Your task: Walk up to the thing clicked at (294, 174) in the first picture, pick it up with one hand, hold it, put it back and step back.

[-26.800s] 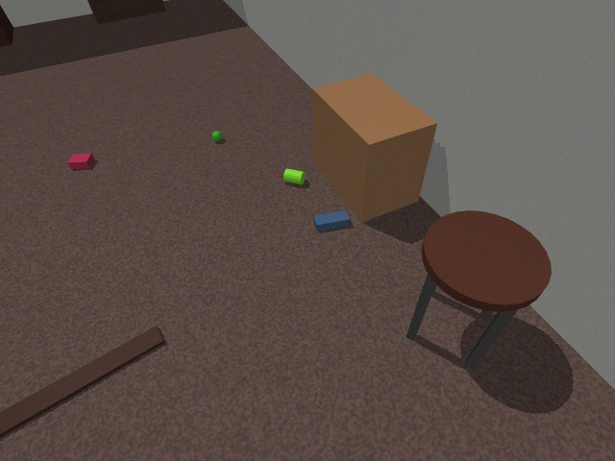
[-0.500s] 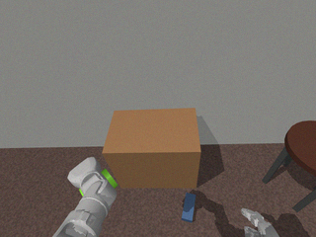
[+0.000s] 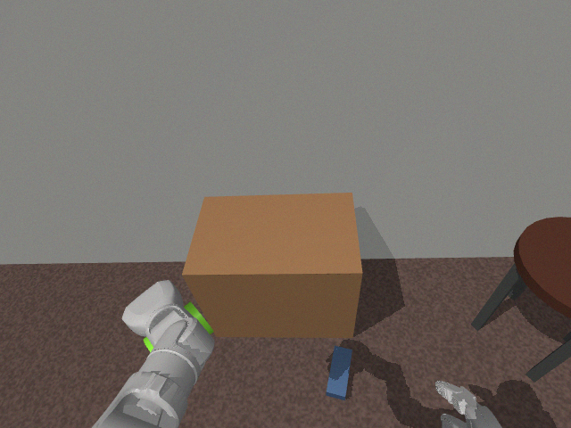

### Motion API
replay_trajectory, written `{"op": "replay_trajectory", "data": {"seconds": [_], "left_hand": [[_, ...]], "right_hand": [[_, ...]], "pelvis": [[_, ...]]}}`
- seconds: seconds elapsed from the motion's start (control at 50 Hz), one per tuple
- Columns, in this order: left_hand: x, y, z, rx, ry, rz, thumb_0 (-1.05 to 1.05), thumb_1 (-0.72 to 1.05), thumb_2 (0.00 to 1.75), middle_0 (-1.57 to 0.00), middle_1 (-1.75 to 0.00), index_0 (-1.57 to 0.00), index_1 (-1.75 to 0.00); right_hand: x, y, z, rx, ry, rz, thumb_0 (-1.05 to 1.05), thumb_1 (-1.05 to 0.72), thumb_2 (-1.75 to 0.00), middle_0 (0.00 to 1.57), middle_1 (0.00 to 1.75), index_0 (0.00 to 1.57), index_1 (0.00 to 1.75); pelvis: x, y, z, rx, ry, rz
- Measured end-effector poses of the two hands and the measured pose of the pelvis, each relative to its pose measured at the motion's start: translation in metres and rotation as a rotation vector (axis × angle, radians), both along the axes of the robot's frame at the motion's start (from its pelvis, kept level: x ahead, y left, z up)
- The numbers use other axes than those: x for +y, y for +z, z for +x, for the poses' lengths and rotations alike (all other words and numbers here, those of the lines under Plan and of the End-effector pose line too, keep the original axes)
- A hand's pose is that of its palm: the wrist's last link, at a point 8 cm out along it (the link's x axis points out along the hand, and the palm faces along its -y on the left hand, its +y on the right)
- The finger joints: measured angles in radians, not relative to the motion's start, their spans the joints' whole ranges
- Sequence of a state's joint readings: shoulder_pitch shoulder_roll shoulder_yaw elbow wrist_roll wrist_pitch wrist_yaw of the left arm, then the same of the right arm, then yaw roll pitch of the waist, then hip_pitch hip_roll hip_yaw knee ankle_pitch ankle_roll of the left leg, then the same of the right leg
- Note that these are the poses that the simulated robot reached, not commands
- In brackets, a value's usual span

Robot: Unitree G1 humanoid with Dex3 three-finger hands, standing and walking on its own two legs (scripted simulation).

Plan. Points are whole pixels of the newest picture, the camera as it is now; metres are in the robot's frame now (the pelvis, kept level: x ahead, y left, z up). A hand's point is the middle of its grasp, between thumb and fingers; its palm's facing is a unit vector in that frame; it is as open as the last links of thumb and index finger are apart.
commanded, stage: crouch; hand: left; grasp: from above
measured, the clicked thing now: (179, 335) +0.31 +0.23 -0.09
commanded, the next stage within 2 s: none
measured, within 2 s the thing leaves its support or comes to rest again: neither
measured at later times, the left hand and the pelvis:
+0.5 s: hand (181, 352) +0.29 +0.23 -0.12, palm faces -0.38 -0.27 -0.89, open 9.1 cm; pelvis -0.01 +0.00 -0.02, yaw +0 degrees
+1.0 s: hand (209, 366) +0.35 +0.26 -0.37, palm faces -0.27 -0.31 -0.91, open 9.1 cm; pelvis -0.07 +0.01 -0.24, yaw -3 degrees
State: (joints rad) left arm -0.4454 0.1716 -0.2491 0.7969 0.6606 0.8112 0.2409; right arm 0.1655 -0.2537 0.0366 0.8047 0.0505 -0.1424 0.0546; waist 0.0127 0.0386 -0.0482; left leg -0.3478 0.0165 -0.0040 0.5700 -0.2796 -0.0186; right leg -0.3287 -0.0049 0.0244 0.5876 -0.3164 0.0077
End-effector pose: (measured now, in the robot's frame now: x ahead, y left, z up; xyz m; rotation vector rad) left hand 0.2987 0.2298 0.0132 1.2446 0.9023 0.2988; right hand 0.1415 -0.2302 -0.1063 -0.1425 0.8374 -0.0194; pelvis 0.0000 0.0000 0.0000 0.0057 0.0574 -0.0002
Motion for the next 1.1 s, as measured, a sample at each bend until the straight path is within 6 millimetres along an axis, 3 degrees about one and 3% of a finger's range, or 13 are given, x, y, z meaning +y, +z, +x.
{"op": "replay_trajectory", "data": {"seconds": [0.16,0.26,0.38,0.5,0.58,0.68,0.82,0.94,1.1], "left_hand": [[0.002,0.0,0.002,0.006,-0.005,-0.003,0.0,0.16,0.23,-0.8,-0.36,-0.83,-0.37],[0.001,-0.011,-0.001,0.026,-0.024,0.004,0.0,0.19,0.2,-0.78,-0.36,-0.82,-0.36],[0.002,-0.035,-0.006,0.075,-0.038,0.021,0.0,0.21,0.17,-0.77,-0.39,-0.82,-0.37],[0.006,-0.074,-0.002,0.103,-0.064,0.054,0.0,0.21,0.17,-0.75,-0.43,-0.8,-0.39],[0.007,-0.113,0.01,0.066,-0.076,0.081,0.0,0.2,0.19,-0.74,-0.46,-0.8,-0.41],[0.01,-0.171,0.027,0.016,-0.053,0.081,0.0,0.17,0.24,-0.74,-0.45,-0.79,-0.42],[0.019,-0.249,0.047,-0.018,-0.003,0.065,-0.01,0.14,0.3,-0.76,-0.43,-0.81,-0.4],[0.027,-0.303,0.052,0.0,0.025,0.044,-0.01,0.14,0.27,-0.78,-0.4,-0.83,-0.37],[0.027,-0.367,0.065,-0.002,-0.011,0.027,-0.01,0.18,0.17,-0.82,-0.34,-0.87,-0.31]], "right_hand": [[0.0,0.001,-0.001,-0.003,-0.007,-0.003,0.02,-0.89,-0.9,0.2,0.3,0.2,0.3],[-0.001,0.002,-0.002,-0.003,-0.003,-0.007,0.02,-0.88,-0.89,0.2,0.3,0.2,0.3],[-0.004,-0.002,-0.014,0.029,-0.007,-0.023,0.01,-0.88,-0.89,0.2,0.3,0.2,0.3],[-0.017,-0.021,-0.047,0.109,-0.025,-0.062,0.01,-0.88,-0.89,0.2,0.3,0.2,0.3],[-0.03,-0.05,-0.077,0.187,-0.037,-0.102,0.01,-0.88,-0.89,0.2,0.3,0.2,0.3],[-0.041,-0.102,-0.117,0.295,-0.065,-0.132,0.01,-0.88,-0.89,0.2,0.3,0.2,0.3],[-0.035,-0.178,-0.161,0.418,-0.1,-0.115,0.01,-0.88,-0.89,0.2,0.3,0.2,0.3],[-0.017,-0.231,-0.181,0.468,-0.106,-0.071,0.01,-0.89,-0.89,0.2,0.3,0.2,0.3],[-0.008,-0.294,-0.19,0.472,-0.084,-0.053,0.01,-0.89,-0.89,0.2,0.3,0.2,0.3]], "pelvis": [[0.001,0.0,0.002,0.002,0.0,-0.001],[0.001,0.0,0.001,0.007,0.001,0.0],[0.0,-0.004,-0.002,0.032,0.005,-0.002],[0.0,-0.021,-0.012,0.12,0.002,-0.008],[0.0,-0.052,-0.024,0.219,-0.006,-0.014],[0.002,-0.103,-0.041,0.34,-0.012,-0.026],[0.005,-0.171,-0.062,0.474,-0.021,-0.042],[0.006,-0.216,-0.071,0.531,-0.026,-0.051],[0.005,-0.277,-0.08,0.576,-0.034,-0.061]]}}
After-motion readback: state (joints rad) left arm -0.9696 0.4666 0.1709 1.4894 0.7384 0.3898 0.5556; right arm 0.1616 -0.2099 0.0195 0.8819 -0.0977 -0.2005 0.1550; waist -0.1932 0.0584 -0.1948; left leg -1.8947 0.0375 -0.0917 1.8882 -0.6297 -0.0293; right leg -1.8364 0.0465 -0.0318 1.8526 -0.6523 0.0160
